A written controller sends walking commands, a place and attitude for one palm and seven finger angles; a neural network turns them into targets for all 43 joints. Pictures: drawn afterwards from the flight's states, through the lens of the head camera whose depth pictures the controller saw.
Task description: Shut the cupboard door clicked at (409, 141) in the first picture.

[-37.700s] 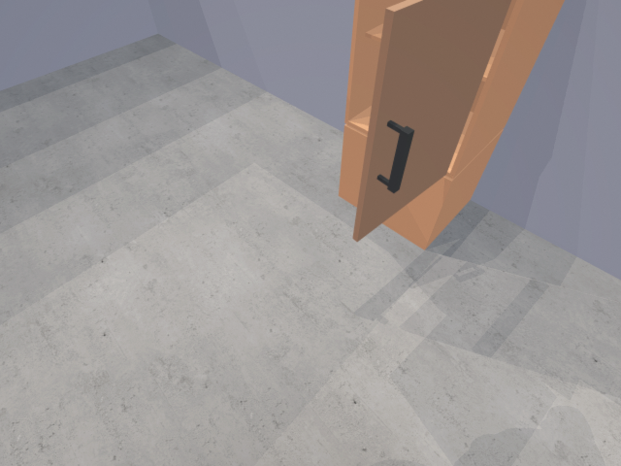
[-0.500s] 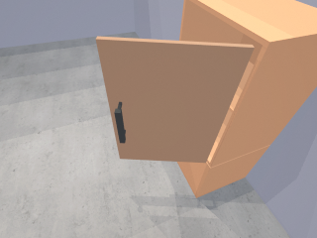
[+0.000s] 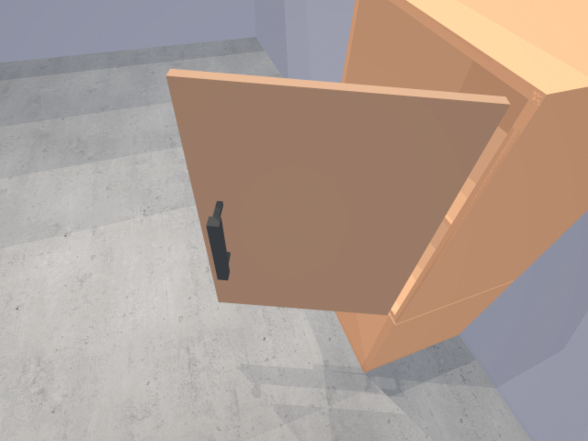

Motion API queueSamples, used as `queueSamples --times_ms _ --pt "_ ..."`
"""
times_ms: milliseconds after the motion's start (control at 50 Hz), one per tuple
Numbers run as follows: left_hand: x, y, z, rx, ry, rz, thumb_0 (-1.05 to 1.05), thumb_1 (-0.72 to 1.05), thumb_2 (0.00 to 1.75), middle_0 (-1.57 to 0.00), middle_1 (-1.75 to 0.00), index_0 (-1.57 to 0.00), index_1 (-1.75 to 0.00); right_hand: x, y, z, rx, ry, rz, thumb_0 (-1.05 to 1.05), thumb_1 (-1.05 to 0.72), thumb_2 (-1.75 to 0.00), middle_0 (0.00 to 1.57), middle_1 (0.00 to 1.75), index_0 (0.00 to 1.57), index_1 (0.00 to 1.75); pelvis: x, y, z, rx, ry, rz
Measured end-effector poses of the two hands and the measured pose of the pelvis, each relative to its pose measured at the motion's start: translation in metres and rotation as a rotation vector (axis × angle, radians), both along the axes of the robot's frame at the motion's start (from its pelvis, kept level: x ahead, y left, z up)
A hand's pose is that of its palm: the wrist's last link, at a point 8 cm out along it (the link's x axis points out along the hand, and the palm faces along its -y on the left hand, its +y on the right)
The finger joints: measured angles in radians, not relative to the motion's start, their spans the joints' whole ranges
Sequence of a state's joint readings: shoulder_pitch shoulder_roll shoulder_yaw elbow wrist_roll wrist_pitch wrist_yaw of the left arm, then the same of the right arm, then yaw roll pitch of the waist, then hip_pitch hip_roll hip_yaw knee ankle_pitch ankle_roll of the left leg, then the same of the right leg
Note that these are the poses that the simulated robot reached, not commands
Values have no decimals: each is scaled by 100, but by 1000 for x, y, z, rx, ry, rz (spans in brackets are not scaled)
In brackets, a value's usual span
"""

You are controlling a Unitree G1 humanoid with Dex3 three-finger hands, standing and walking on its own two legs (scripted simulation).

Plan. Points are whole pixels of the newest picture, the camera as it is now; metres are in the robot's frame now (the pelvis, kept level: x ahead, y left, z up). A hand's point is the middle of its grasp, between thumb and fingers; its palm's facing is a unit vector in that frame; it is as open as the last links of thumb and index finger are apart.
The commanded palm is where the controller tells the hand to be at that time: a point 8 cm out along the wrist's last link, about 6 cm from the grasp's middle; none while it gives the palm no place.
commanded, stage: come to a stop and stand still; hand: left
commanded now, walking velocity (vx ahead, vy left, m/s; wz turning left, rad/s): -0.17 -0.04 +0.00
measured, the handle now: (221, 242) +0.44 +0.16 -0.05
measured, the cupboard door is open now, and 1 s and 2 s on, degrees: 66 66 66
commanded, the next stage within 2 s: look again from close up in 0.98 s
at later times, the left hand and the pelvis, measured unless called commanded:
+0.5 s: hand out of the picture -0.01 +0.18 -0.18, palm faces +0.01 -0.98 -0.19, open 7.3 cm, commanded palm none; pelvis -0.05 +0.00 +0.00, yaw -1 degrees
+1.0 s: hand out of the picture -0.13 +0.16 -0.17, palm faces +0.03 -0.99 -0.14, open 7.4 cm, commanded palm none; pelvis -0.07 +0.02 +0.00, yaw -1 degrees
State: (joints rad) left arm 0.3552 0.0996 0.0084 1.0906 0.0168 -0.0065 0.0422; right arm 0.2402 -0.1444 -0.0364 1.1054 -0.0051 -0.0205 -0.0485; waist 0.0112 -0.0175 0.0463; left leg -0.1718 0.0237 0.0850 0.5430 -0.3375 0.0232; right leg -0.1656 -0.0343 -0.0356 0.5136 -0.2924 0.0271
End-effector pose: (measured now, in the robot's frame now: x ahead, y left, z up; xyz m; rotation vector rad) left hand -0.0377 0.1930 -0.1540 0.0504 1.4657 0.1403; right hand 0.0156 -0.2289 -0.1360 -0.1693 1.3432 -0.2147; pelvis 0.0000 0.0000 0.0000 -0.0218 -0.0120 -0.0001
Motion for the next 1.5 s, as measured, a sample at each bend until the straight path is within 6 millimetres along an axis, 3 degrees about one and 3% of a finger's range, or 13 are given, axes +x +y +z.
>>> queueSamples --times_ms 100,220,340,460,580,760,960,1140,1360,1500 --pt "21 20 4 42 -43 -28 3 93 90 -21 -30 -20 -30 13 3 3 -9 -44 -11 1 -94 -90 20 29 20 30 -5 6 2 -5 -4 -10" --pt "37 46 4 113 -93 -53 2 93 90 -20 -30 -20 -30 5 0 -5 2 -50 -9 1 -93 -90 20 29 20 30 -19 1 -5 24 -7 -28" --pt "38 43 12 133 -138 -85 1 92 90 -20 -30 -19 -30 -16 -7 -13 29 -21 -32 1 -92 -90 20 29 20 30 -30 -3 -6 6 -6 -19" --pt "29 32 8 82 -153 -85 1 92 90 -20 -30 -20 -30 -39 1 -5 33 -10 -30 1 -92 -90 20 29 20 30 -41 1 -1 14 -29 -21" --pt "11 36 9 70 -154 -76 1 94 90 -21 -30 -20 -30 -66 11 0 43 19 -16 1 -93 -90 20 29 20 30 -54 5 4 13 -39 -18" --pt "-43 32 9 47 -54 -60 1 92 90 -20 -30 -20 -30 -100 30 -3 85 67 -29 1 -91 -90 20 29 20 30 -68 13 6 17 -33 -15" --pt "-89 21 9 19 49 -29 1 91 90 -20 -30 -20 -30 -121 42 -6 105 107 -48 1 -91 -90 20 29 20 30 -73 16 5 20 -25 -19" --pt "-90 16 6 21 39 -49 1 91 90 -20 -30 -20 -30 -114 42 -10 112 77 -21 1 -91 -90 20 29 20 30 -76 16 1 13 -20 -14" --pt "-47 37 8 84 -121 -57 1 91 90 -20 -30 -20 -30 -77 20 -12 71 -65 25 2 -93 -90 20 29 20 30 -73 15 -4 23 -27 2" --pt "-31 37 13 94 -168 -72 1 91 90 -20 -30 -20 -30 -62 7 -4 56 -109 43 1 -92 -90 20 29 20 30 -73 8 -1 27 -24 -2"
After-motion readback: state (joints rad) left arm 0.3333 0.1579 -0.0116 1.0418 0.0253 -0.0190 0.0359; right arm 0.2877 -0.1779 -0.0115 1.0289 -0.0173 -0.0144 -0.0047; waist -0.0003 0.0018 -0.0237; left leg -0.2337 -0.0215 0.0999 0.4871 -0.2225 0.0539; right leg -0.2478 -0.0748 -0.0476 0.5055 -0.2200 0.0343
